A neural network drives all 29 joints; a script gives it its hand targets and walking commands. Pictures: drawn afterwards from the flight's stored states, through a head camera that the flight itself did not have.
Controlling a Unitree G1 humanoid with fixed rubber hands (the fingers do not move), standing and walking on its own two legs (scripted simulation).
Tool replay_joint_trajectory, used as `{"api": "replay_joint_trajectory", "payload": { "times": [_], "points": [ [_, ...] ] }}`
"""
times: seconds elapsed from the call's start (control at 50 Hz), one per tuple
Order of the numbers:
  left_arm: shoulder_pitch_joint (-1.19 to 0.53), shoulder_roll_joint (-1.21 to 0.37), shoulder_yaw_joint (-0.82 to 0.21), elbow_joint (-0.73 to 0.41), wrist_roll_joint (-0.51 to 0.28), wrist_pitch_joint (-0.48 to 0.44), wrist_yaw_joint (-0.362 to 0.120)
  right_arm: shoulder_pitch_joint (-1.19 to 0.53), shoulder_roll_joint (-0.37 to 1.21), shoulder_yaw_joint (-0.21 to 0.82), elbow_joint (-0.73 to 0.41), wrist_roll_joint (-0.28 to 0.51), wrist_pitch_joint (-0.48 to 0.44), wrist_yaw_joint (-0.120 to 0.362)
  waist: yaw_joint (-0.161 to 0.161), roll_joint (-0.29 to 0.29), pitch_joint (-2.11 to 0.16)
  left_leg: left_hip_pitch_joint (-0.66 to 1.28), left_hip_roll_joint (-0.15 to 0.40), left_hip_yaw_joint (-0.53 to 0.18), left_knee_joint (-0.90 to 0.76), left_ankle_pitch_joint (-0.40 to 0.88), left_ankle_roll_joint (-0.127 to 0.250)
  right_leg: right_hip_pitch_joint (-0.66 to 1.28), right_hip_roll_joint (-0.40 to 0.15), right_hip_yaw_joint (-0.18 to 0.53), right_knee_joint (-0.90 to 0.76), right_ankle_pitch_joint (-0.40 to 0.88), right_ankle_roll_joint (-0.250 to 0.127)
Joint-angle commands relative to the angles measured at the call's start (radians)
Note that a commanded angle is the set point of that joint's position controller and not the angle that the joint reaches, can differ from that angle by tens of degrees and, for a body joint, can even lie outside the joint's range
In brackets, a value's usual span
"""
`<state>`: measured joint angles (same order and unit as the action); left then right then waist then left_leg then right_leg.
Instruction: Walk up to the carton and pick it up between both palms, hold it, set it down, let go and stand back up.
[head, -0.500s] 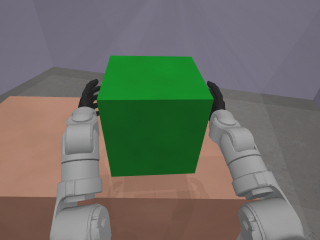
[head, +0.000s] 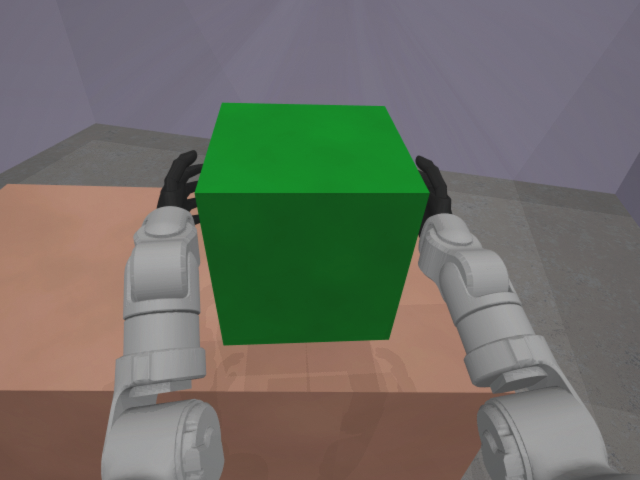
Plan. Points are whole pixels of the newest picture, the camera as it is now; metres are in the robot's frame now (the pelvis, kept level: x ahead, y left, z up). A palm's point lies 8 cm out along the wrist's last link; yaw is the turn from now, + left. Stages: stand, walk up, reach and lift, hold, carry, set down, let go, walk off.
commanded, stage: hold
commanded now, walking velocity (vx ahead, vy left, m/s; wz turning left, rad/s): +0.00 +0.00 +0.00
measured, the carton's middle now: (306, 222) +0.40 +0.01 +0.18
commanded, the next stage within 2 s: none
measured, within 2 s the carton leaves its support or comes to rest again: neither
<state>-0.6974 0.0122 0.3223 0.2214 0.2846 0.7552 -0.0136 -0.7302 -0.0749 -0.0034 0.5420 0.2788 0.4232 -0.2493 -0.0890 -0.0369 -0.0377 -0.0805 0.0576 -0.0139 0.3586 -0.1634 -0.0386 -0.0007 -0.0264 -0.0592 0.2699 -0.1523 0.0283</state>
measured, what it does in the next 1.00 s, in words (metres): stands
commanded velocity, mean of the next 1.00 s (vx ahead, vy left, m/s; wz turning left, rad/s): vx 0.00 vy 0.00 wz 0.00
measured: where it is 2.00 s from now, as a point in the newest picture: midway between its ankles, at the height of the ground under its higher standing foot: outside the picture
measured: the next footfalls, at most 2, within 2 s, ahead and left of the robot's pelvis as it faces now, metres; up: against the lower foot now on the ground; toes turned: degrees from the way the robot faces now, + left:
none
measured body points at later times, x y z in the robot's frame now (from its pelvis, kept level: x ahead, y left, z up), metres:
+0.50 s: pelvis +0.00 +0.00 +0.00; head -0.06 +0.02 +0.44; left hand +0.38 +0.16 +0.21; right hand +0.37 -0.15 +0.20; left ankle +0.03 +0.14 -0.75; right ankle +0.00 -0.14 -0.75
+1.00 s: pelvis +0.00 -0.01 +0.00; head -0.07 +0.02 +0.44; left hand +0.37 +0.16 +0.22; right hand +0.37 -0.15 +0.21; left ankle +0.03 +0.14 -0.75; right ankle +0.00 -0.14 -0.75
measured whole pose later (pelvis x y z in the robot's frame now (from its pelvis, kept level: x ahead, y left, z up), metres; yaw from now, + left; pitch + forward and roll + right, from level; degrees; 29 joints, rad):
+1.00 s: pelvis +0.00 -0.01 +0.00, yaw +1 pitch -7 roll -1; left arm -0.70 0.02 0.32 0.24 0.29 0.77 -0.03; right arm -0.72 -0.06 -0.02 0.54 0.26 0.45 -0.26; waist -0.08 -0.03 -0.05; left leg -0.08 0.06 -0.03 0.36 -0.16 -0.05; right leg 0.00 -0.02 -0.07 0.29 -0.16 0.02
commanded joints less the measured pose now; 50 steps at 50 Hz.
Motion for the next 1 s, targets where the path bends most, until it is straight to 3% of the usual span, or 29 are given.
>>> {"api": "replay_joint_trajectory", "payload": {
  "times": [0.0, 0.34, 0.42, 0.58, 0.64, 0.72, 0.98],
  "points": [
    [-0.700, -0.641, -0.559, -0.192, -0.196, -0.081, -0.126, -0.904, 0.608, 0.375, -0.411, 0.119, -0.073, 0.118, -0.017, 0.103, -0.417, 0.218, -0.106, 0.023, 0.012, 0.333, -0.026, 0.027, 0.112, -0.017, -0.019, 0.181, 0.009],
    [-0.642, -0.604, -0.573, -0.259, -0.191, -0.060, -0.141, -0.857, 0.606, 0.415, -0.494, 0.119, -0.056, 0.099, -0.011, 0.072, -0.394, 0.212, -0.116, 0.029, 0.013, 0.343, -0.017, 0.071, 0.105, -0.012, -0.012, 0.261, 0.020],
    [-0.639, -0.587, -0.557, -0.226, -0.168, -0.057, -0.145, -0.826, 0.602, 0.376, -0.425, 0.093, -0.047, 0.105, -0.003, 0.091, -0.380, 0.168, -0.108, 0.039, -0.004, 0.304, -0.016, 0.063, 0.111, -0.015, -0.005, 0.193, 0.018],
    [-0.670, -0.606, -0.572, -0.220, -0.195, -0.067, -0.141, -0.885, 0.627, 0.393, -0.476, 0.103, -0.054, 0.104, -0.003, 0.079, -0.425, 0.163, -0.112, 0.038, 0.013, 0.328, -0.017, 0.084, 0.112, -0.015, 0.006, 0.242, 0.021],
    [-0.672, -0.597, -0.541, -0.165, -0.179, -0.064, -0.149, -0.891, 0.630, 0.375, -0.424, 0.088, -0.045, 0.103, 0.001, 0.063, -0.373, 0.133, -0.113, 0.043, -0.012, 0.253, -0.008, 0.071, 0.105, -0.011, -0.008, 0.181, 0.024],
    [-0.693, -0.600, -0.526, -0.148, -0.176, -0.066, -0.154, -0.914, 0.636, 0.368, -0.411, 0.087, -0.048, 0.104, 0.002, 0.060, -0.379, 0.123, -0.114, 0.046, -0.013, 0.246, -0.003, 0.074, 0.103, -0.010, -0.005, 0.181, 0.025],
    [-0.740, -0.619, -0.543, -0.148, -0.191, -0.083, -0.147, -0.924, 0.631, 0.341, -0.374, 0.089, -0.056, 0.114, -0.014, 0.102, -0.408, 0.139, -0.109, 0.042, -0.008, 0.251, -0.019, 0.052, 0.108, -0.015, -0.010, 0.133, 0.012]
  ]
}}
